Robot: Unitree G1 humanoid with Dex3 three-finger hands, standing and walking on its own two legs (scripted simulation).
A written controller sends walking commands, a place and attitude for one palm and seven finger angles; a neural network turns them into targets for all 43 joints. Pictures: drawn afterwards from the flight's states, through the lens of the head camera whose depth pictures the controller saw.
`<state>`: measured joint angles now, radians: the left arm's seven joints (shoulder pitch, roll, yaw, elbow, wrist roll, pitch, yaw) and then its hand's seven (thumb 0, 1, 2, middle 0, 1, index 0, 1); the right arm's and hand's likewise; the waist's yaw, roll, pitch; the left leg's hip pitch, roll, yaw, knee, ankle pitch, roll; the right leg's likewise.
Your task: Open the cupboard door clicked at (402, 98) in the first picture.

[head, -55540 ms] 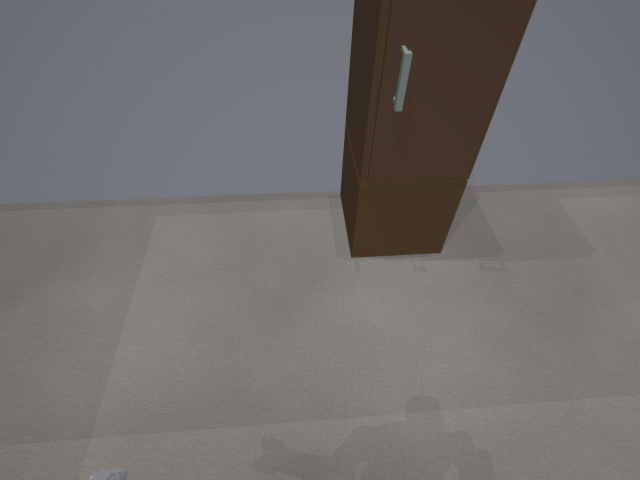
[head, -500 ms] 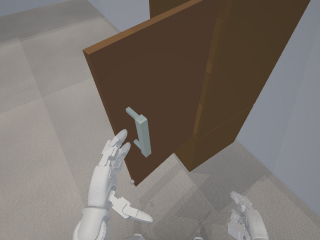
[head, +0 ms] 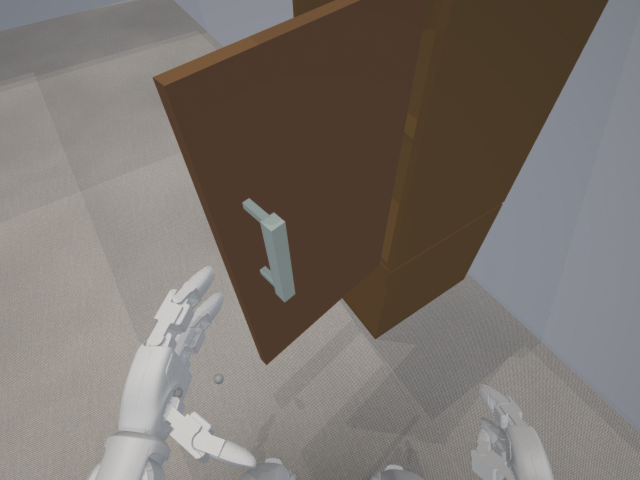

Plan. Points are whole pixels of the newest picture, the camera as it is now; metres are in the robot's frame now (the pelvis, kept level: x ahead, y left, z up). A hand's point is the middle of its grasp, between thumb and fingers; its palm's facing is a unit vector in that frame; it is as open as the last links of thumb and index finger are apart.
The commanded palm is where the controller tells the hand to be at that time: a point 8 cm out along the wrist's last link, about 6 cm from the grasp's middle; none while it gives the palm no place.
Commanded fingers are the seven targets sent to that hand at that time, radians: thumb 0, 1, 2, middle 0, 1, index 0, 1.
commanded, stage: draw the hand back to the body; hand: left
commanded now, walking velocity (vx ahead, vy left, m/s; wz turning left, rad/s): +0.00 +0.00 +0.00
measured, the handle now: (269, 253) +0.37 +0.09 +0.08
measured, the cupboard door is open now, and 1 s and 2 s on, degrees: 100 100 100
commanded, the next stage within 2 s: step back with the hand held close in 1.50 s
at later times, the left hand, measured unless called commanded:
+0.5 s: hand (121, 367) +0.20 +0.19 +0.14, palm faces +0.06 -0.98 -0.20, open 15.9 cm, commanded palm +0.17 +0.24 +0.16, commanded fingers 0.00 -0.15 0.45 -0.16 -0.30 -0.16 -0.30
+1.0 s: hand out of the picture +0.22 +0.27 +0.21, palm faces +0.38 -0.84 -0.40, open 10.5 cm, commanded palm +0.17 +0.31 +0.23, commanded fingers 0.00 0.73 0.82 -0.19 -0.30 -0.19 -0.30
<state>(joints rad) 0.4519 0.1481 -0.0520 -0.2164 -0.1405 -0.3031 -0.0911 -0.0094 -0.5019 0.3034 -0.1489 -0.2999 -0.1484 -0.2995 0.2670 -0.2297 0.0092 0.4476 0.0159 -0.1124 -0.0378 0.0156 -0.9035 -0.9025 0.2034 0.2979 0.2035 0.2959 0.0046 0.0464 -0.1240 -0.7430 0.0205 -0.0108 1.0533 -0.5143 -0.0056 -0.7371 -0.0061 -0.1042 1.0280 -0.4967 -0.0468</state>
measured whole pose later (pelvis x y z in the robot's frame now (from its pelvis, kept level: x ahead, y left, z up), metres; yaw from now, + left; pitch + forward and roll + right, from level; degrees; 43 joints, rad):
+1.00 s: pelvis +0.03 +0.03 +0.07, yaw -1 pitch -3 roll -1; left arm 0.51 0.32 0.26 -0.42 -0.04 -0.06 0.11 0.01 0.39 0.68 -0.19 -0.30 -0.19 -0.30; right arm 0.21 -0.22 0.05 0.62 0.00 -0.12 -0.08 0.02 -0.90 -0.90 0.21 0.30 0.21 0.30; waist 0.07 0.06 0.00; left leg -0.11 -0.01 0.04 0.46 -0.29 0.03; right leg -0.11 -0.01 -0.06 0.42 -0.25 0.00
